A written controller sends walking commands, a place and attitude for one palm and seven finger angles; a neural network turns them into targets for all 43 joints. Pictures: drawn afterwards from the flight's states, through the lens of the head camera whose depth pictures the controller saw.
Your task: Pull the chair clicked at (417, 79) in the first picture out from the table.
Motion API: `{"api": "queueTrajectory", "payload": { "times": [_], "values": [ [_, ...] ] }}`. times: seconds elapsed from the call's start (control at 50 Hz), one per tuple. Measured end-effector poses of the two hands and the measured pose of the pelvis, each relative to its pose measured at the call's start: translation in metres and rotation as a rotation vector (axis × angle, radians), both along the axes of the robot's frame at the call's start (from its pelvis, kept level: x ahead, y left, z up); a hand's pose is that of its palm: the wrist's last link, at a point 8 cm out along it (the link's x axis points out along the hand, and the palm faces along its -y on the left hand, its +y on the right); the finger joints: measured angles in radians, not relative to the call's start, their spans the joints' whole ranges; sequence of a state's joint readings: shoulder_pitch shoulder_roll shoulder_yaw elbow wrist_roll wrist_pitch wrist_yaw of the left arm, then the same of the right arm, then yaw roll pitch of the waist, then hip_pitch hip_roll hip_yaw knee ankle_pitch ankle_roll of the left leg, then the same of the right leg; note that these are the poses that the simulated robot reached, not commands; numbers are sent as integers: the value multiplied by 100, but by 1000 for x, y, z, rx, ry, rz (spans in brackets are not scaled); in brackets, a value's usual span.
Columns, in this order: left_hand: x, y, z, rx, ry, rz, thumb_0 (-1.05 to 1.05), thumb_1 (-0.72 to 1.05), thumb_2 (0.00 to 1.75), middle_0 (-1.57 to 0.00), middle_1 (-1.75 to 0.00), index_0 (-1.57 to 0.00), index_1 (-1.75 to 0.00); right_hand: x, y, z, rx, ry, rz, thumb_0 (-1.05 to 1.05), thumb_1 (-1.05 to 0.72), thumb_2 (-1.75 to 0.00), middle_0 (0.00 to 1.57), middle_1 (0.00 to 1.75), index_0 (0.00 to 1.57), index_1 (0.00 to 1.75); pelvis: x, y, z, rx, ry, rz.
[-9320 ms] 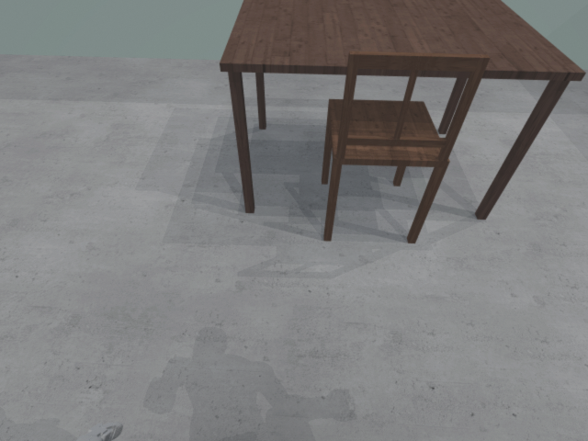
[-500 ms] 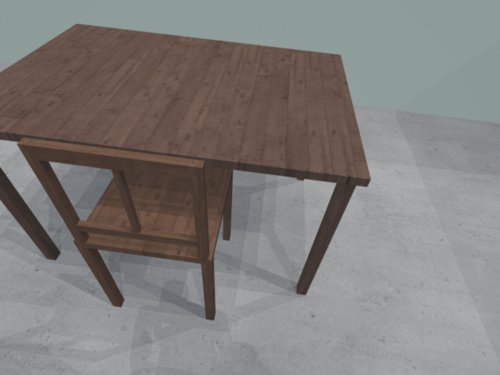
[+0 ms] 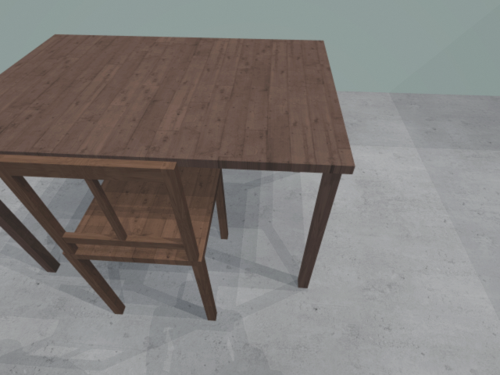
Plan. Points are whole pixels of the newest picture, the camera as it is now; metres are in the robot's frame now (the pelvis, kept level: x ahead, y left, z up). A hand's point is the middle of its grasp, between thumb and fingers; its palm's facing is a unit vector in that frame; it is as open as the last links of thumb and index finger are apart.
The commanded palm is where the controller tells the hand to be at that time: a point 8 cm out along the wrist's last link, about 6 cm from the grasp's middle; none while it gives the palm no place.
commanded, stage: look again from close up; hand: left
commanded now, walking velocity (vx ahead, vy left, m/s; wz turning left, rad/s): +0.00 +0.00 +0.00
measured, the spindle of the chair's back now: (108, 210) +0.49 +0.37 -0.09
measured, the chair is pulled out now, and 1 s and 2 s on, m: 0.00 0.00 0.00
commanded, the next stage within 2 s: shuffle to correct the standing spot in 1.24 s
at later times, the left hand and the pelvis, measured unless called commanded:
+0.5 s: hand out of the picture -0.01 +0.16 -0.17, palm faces +0.05 -0.98 -0.19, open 7.4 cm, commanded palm none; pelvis +0.00 -0.01 +0.01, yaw +0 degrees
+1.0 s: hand out of the picture -0.01 +0.17 -0.17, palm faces +0.05 -0.98 -0.19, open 7.4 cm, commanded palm none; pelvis -0.01 +0.00 +0.01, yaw +1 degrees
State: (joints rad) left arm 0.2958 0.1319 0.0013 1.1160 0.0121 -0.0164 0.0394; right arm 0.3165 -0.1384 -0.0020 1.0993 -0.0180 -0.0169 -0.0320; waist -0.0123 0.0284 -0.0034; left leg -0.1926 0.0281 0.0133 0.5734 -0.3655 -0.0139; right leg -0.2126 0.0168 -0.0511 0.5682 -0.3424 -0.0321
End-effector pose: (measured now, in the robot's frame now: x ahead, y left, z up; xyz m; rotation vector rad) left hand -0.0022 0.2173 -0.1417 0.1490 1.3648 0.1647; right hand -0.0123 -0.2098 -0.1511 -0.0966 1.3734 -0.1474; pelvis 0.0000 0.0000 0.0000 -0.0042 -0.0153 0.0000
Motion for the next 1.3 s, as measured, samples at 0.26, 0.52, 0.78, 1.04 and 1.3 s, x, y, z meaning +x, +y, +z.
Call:
{"api": "queueTrajectory", "payload": {
  "times": [0.26,0.52,0.78,1.04,1.3],
  "values": [
    [0,-4,8,9,-9,9,0,92,90,-20,-30,-20,-30,6,-10,2,1,11,27,1,-92,-89,19,30,20,29,0,-8,5,15,1,4],
    [-13,-12,7,-11,25,23,0,91,90,-20,-30,-20,-30,-7,-9,5,6,61,28,0,-91,-89,19,30,20,29,-2,-11,7,15,1,6],
    [-15,-8,6,-14,19,27,0,91,90,-20,-30,-20,-30,-7,-5,7,2,53,34,0,-90,-89,20,30,20,29,-5,-8,7,14,0,9],
    [-15,-2,7,-12,17,29,0,91,90,-20,-30,-20,-30,-7,-2,7,1,48,39,0,-90,-89,20,30,20,29,-7,-4,8,15,1,10],
    [-17,-4,7,-13,26,34,0,91,90,-20,-30,-20,-30,-7,-1,7,2,57,41,0,-90,-89,20,30,20,29,-7,-4,8,17,3,12]
  ]
}}
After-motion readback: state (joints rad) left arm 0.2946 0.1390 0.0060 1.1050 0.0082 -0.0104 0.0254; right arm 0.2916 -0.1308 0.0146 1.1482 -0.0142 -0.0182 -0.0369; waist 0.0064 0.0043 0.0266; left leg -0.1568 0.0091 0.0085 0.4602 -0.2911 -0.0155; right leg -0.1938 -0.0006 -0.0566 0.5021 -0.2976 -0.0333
